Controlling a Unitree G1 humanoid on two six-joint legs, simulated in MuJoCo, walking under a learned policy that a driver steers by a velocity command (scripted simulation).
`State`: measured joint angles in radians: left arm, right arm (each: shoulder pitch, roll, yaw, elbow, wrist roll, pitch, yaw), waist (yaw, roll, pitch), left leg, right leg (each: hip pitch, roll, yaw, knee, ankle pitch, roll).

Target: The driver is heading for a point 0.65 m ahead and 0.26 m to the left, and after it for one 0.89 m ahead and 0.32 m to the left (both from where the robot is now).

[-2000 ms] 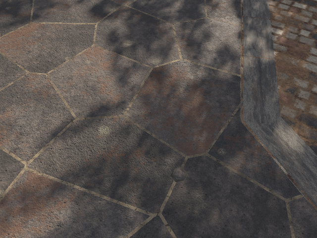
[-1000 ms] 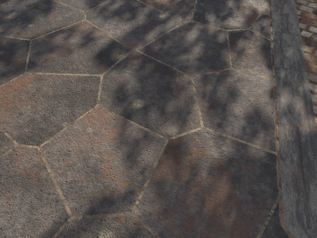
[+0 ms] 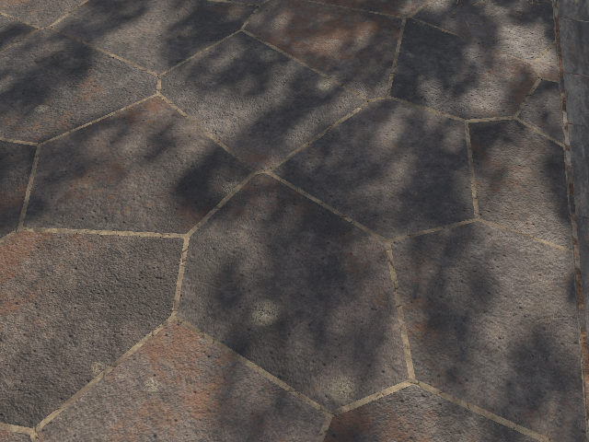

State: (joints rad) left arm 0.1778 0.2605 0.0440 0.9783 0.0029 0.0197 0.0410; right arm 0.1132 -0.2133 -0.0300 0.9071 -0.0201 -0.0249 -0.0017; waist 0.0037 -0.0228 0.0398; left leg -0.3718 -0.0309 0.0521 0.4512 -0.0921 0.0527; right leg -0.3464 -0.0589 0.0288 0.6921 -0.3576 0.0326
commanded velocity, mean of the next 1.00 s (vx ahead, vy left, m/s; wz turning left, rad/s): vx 0.09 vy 0.00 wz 0.36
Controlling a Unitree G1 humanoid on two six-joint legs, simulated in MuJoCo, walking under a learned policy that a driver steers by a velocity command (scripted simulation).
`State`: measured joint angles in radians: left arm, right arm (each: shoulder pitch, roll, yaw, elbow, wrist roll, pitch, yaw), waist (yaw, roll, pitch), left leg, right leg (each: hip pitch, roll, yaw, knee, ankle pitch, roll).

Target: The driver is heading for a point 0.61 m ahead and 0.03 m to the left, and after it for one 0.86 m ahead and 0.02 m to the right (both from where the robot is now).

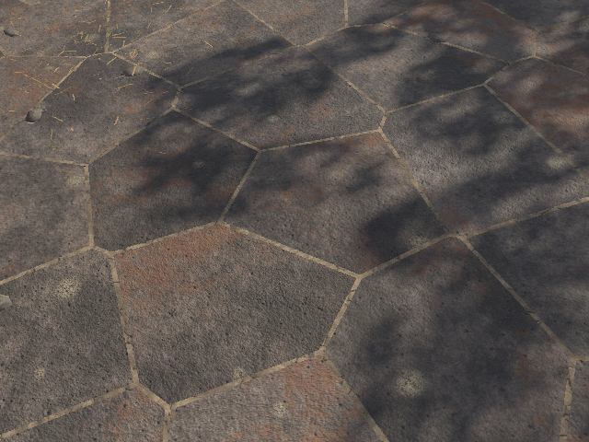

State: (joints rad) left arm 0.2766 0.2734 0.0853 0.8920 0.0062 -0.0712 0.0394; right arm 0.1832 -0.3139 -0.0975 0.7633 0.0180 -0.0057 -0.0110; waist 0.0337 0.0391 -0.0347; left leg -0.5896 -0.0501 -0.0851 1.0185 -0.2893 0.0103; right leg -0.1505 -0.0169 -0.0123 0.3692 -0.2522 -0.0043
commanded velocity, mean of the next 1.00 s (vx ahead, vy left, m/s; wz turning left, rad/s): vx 0.44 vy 0.00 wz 0.05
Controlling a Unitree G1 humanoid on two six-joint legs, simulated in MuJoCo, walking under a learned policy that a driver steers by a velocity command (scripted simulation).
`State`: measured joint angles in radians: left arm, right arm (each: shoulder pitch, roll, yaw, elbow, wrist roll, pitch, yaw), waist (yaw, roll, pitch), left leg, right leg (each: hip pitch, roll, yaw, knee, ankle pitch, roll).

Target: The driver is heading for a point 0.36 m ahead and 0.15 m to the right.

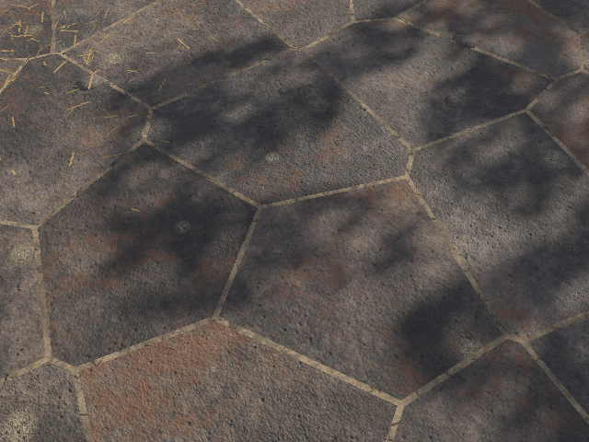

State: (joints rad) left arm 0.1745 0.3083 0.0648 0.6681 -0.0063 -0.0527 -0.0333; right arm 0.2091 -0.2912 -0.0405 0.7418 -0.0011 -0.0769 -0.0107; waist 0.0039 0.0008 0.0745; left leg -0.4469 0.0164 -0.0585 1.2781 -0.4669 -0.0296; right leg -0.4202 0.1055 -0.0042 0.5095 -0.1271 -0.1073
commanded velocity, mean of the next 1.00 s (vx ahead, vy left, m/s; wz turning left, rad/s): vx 0.06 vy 0.00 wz -0.58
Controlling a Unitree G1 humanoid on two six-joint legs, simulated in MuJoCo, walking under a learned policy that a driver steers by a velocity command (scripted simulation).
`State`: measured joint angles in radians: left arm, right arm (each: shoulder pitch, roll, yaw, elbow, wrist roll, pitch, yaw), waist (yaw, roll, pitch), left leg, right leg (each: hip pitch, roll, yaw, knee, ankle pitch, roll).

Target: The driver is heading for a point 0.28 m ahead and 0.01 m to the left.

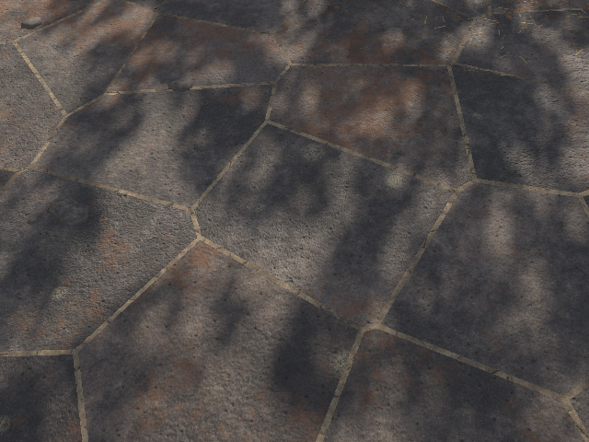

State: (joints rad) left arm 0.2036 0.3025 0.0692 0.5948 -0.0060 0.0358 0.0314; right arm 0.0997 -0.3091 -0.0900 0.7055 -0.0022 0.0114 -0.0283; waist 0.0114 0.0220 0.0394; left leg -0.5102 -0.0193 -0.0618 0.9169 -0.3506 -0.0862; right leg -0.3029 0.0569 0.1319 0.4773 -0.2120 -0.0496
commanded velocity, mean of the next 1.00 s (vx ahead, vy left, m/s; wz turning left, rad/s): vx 0.00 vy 0.00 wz -0.19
